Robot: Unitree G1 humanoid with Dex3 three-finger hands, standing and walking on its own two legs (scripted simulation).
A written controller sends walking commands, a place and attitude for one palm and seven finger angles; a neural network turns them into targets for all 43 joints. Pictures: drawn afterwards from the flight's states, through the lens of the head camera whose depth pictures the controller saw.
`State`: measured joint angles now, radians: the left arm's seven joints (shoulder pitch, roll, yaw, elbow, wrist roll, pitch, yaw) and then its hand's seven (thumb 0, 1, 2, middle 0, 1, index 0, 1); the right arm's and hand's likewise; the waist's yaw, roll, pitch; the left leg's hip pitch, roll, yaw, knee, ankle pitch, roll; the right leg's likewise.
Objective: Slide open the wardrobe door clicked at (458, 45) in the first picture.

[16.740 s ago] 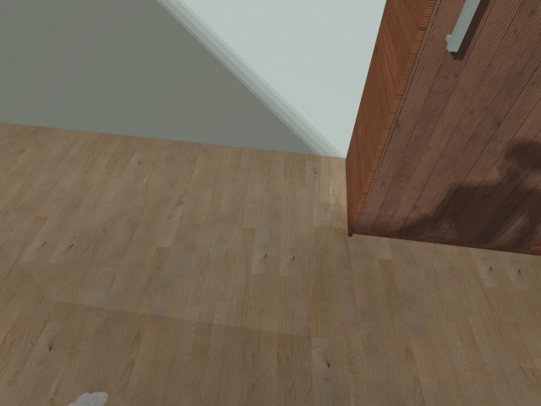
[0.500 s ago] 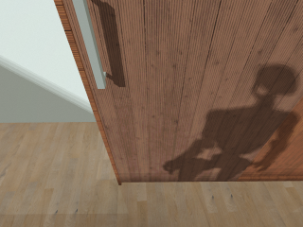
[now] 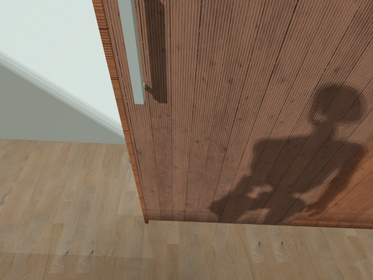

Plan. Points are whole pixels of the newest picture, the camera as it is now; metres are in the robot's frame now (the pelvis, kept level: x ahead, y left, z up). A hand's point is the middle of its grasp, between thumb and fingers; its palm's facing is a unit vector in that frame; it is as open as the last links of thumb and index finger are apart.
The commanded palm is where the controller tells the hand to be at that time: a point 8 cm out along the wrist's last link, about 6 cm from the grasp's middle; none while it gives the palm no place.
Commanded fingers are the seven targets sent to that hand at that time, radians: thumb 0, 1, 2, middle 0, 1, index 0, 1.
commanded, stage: look again from close up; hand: left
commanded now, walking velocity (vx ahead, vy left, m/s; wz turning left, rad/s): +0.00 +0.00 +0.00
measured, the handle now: (135, 48) +0.51 +0.15 +0.25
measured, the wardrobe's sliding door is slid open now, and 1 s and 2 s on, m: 0.00 0.00 0.00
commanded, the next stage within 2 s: raise the hand with hooked fingers in 1.56 s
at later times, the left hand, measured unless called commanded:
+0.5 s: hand out of the picture -0.01 +0.16 -0.18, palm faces +0.01 -0.99 -0.16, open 7.4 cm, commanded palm none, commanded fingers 0.00 0.90 0.90 -0.20 -0.30 -0.20 -0.30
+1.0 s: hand out of the picture -0.02 +0.15 -0.18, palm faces +0.02 -0.99 -0.15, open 7.4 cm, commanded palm none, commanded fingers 0.00 0.90 0.90 -0.20 -0.30 -0.20 -0.30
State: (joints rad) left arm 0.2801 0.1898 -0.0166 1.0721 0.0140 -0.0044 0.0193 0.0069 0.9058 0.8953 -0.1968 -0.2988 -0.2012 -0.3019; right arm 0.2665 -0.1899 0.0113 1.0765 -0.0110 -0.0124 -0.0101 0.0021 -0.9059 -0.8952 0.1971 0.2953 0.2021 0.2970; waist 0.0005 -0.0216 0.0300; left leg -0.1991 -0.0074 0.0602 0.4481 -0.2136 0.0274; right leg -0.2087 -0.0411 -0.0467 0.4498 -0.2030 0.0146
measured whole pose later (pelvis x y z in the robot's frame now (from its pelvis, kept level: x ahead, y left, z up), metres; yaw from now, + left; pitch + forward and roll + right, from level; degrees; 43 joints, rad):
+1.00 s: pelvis -0.01 +0.00 +0.00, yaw -1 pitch -2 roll +0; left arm 0.33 0.12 0.00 1.09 0.02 -0.01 0.03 0.01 0.91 0.90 -0.19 -0.30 -0.20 -0.30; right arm 0.31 -0.11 0.00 1.12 -0.01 -0.01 -0.02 0.00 -0.91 -0.90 0.20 0.30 0.20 0.30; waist 0.00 -0.01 0.03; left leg -0.22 0.00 0.07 0.44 -0.20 0.02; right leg -0.23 -0.03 -0.03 0.44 -0.19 0.01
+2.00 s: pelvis +0.00 -0.03 -0.05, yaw +0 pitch +6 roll +1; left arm 0.46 0.17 0.10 -0.05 -0.21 -0.42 -0.20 0.01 0.72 0.81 -0.21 -0.43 -0.21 -0.43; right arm 0.18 -0.27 -0.07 0.60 0.01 -0.32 0.01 0.01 -0.91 -0.90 0.20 0.30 0.20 0.30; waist -0.02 -0.04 -0.10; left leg -0.57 0.03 0.05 0.89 -0.40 -0.01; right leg -0.59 -0.03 -0.05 0.92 -0.43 -0.03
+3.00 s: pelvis +0.02 -0.02 +0.00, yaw +2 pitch -5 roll +0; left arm -0.01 0.44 0.40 -0.19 -0.35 0.29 -0.32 -0.01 -0.44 0.32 -0.29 -1.16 -0.30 -1.16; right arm 0.14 -0.23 0.11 0.64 0.08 -0.25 -0.12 0.01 -0.90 -0.90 0.20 0.30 0.20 0.30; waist 0.10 0.04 -0.01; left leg -0.15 0.01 0.00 0.52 -0.28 0.00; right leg -0.13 -0.02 -0.10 0.49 -0.28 -0.01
